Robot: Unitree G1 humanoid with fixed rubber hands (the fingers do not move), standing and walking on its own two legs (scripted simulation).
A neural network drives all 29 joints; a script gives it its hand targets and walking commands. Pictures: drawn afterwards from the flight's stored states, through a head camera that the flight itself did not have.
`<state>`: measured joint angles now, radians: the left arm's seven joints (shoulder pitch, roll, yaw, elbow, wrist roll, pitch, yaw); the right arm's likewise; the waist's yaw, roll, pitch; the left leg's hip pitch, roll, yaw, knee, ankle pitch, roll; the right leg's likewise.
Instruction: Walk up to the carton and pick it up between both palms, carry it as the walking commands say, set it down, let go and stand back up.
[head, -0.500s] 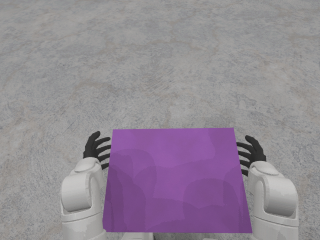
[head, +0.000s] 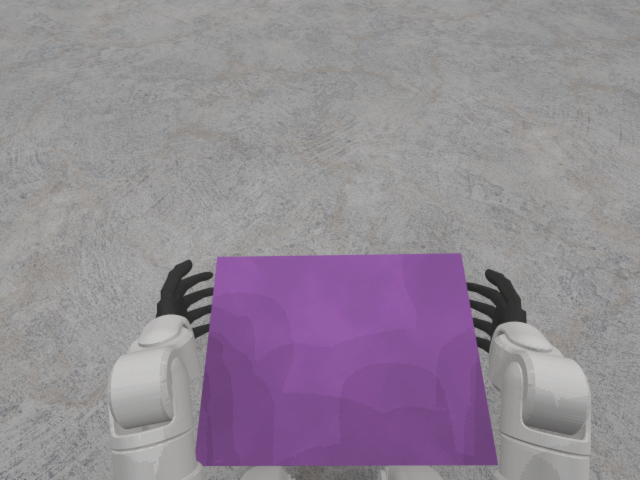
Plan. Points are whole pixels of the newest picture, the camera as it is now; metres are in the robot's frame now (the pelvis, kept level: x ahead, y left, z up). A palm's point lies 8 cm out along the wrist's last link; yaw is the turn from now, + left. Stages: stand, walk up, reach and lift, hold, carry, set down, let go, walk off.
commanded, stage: carry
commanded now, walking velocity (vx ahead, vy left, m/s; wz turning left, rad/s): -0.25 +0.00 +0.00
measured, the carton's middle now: (339, 360) +0.26 +0.02 -0.02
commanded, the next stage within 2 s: none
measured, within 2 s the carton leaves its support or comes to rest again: neither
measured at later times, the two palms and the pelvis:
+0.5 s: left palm out of the picture +0.05 +0.21 +0.07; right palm out of the picture +0.05 -0.16 +0.07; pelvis -0.21 +0.02 +0.00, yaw +0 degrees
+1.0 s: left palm out of the picture -0.12 +0.20 +0.08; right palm out of the picture -0.15 -0.16 +0.08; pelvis -0.39 +0.03 +0.00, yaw +0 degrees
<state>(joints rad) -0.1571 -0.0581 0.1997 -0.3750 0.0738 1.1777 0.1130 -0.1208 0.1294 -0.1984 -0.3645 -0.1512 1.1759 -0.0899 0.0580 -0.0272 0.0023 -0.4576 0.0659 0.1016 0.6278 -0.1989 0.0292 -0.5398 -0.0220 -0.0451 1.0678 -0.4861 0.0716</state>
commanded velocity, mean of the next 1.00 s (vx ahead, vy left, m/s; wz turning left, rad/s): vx -0.12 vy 0.00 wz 0.00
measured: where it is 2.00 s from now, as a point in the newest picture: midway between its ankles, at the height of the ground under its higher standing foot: outside the picture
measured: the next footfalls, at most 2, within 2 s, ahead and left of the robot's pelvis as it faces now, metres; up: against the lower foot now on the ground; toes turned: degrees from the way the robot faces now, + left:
right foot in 0.10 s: -0.01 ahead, -0.12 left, +0.00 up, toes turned -6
left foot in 0.42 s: -0.15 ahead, +0.15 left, +0.00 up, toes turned +6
